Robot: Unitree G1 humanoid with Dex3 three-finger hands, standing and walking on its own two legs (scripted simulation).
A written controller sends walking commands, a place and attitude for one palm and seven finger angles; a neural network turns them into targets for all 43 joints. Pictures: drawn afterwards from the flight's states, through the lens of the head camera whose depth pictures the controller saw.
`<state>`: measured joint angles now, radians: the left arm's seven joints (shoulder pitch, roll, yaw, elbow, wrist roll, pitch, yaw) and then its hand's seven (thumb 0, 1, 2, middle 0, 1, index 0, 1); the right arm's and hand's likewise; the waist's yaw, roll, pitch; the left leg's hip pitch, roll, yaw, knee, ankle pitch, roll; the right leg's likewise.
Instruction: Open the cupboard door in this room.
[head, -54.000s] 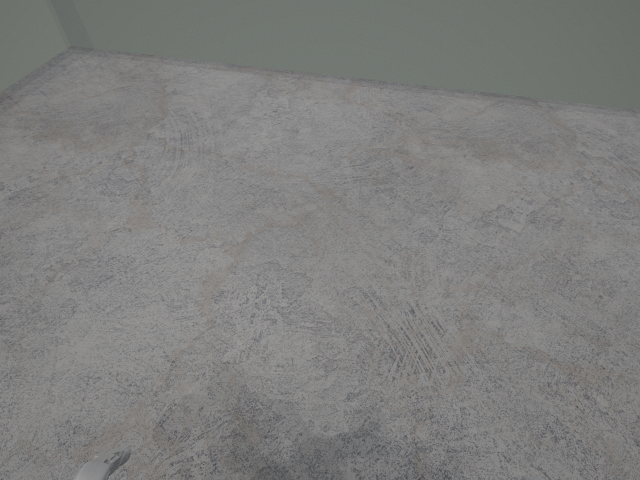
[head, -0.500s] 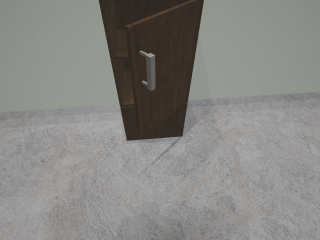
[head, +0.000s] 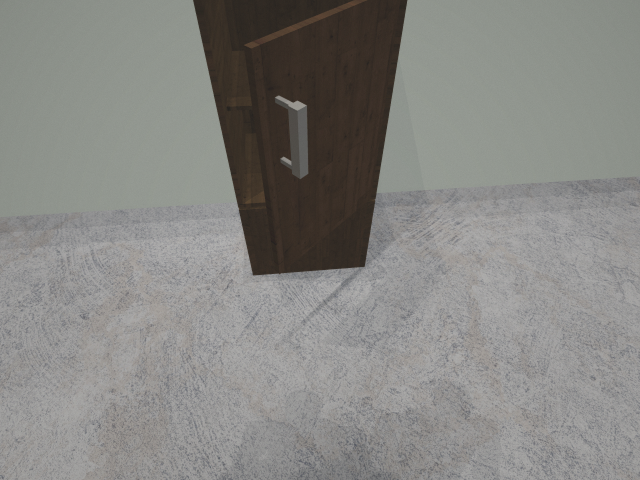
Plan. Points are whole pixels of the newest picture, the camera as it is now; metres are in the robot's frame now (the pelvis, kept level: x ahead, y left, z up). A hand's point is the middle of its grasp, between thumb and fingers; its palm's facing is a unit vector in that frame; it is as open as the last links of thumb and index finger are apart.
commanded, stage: look to check the result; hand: left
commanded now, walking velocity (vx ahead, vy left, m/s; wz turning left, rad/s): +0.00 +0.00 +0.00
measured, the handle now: (290, 137) +0.67 +0.09 +0.05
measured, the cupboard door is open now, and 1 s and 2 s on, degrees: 42 42 42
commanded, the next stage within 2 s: walk to a spot facing it in 0.02 s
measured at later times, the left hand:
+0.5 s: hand out of the picture +0.06 +0.18 -0.18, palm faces -0.09 -0.97 -0.24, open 7.4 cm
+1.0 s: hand out of the picture +0.13 +0.13 -0.17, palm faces -0.33 -0.91 -0.24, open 7.4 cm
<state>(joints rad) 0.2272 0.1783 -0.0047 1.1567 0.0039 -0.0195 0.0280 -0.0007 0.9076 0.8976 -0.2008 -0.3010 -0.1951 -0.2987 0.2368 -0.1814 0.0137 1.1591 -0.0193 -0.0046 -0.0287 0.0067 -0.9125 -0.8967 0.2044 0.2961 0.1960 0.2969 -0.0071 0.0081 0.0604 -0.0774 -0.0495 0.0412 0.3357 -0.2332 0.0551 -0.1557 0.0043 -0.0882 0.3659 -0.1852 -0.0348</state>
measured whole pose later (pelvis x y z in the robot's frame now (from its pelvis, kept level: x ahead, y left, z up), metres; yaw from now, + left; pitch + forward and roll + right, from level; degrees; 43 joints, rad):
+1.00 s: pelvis +0.01 -0.04 -0.01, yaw -24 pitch +2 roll +2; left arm 0.22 0.21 0.07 0.93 0.03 0.04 0.01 0.00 0.90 0.90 -0.20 -0.30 -0.20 -0.30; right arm 0.03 -0.22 -0.05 0.89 0.00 0.04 -0.03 0.01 -0.91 -0.90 0.20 0.30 0.19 0.30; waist 0.04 -0.04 0.12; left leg -0.38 0.01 -0.03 0.79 -0.43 -0.05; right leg -0.30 0.09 0.19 0.49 -0.21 -0.03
